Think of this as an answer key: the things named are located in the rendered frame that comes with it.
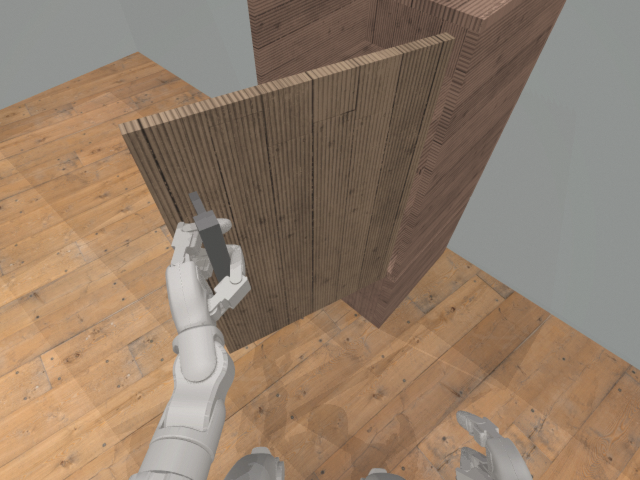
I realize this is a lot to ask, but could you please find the left robot shin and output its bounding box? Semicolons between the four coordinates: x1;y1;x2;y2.
251;447;271;455

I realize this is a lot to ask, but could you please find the left robot forearm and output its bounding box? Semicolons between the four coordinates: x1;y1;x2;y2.
129;325;235;480

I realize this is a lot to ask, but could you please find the left robot thigh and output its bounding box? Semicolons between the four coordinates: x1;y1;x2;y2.
224;453;285;480

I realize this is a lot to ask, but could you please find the handle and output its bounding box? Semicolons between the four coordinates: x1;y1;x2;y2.
189;191;231;283

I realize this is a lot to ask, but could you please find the robot left hand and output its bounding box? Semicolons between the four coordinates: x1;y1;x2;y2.
165;218;251;335

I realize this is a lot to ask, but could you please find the cupboard door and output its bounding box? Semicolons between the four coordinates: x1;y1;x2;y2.
118;32;456;354

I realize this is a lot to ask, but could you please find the robot right hand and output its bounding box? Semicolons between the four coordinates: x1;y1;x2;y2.
455;411;533;480

